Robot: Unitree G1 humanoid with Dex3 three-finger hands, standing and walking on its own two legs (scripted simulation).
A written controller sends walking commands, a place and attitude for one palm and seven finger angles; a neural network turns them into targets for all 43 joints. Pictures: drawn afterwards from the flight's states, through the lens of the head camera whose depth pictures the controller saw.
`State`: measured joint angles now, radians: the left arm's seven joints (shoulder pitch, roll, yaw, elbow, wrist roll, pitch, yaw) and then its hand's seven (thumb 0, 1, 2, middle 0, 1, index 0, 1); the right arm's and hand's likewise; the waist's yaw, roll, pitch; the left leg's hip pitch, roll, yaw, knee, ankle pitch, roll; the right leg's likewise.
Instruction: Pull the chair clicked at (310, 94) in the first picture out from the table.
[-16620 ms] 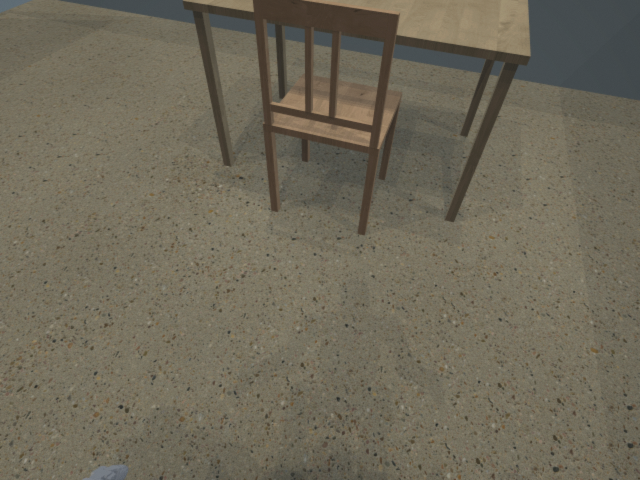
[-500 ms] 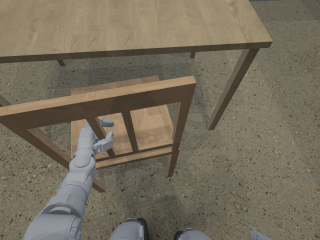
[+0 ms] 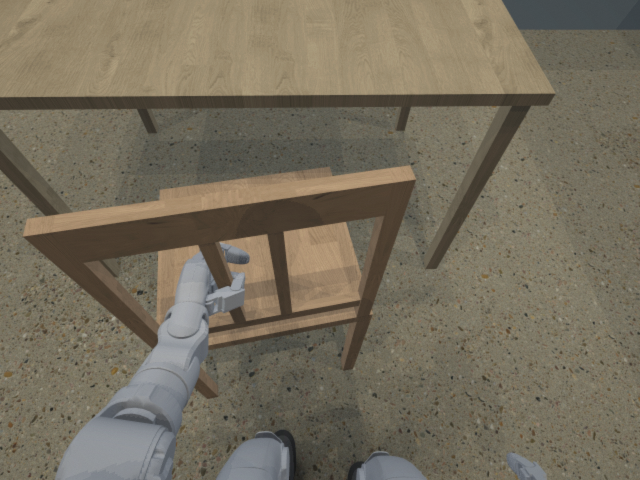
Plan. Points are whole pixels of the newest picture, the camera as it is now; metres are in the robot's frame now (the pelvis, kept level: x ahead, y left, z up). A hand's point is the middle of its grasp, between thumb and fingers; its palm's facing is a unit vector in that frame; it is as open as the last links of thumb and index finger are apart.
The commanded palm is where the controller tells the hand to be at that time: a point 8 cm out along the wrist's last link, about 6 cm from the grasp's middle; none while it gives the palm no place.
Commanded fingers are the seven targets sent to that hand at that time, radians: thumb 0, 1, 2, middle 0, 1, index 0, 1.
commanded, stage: step backward, pulling the chair out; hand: left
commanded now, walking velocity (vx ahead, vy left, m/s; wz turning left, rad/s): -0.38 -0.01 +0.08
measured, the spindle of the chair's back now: (226, 284) +0.38 +0.16 -0.08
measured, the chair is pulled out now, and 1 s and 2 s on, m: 0.16 0.25 0.49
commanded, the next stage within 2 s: none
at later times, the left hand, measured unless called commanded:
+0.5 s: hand (235, 295) +0.36 +0.13 -0.06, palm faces -0.02 -0.99 -0.16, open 5.4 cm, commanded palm +0.34 +0.18 -0.05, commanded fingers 0.00 0.90 0.90 -0.50 -1.45 -0.50 -1.45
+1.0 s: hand (225, 356) +0.27 +0.13 -0.05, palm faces +0.00 -0.99 -0.14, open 5.4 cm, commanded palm +0.26 +0.18 -0.05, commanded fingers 0.00 0.90 0.90 -0.50 -1.45 -0.50 -1.45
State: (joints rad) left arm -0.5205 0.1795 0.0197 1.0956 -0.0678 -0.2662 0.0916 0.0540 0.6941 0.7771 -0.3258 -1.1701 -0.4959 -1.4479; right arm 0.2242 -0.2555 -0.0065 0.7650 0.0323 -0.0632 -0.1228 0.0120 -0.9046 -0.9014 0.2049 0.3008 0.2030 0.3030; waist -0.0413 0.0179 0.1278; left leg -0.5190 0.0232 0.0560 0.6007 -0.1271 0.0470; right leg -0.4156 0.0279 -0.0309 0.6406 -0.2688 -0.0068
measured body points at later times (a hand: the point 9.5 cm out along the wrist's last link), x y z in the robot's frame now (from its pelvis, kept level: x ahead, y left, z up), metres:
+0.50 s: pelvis -0.02 +0.01 +0.00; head +0.08 +0.02 +0.44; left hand +0.35 +0.19 -0.04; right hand +0.08 -0.25 -0.12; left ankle +0.06 +0.12 -0.72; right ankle -0.01 -0.13 -0.71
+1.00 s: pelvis -0.10 +0.00 +0.01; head -0.01 +0.02 +0.44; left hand +0.26 +0.19 -0.04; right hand +0.00 -0.27 -0.11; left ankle -0.04 +0.13 -0.72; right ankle -0.08 -0.14 -0.71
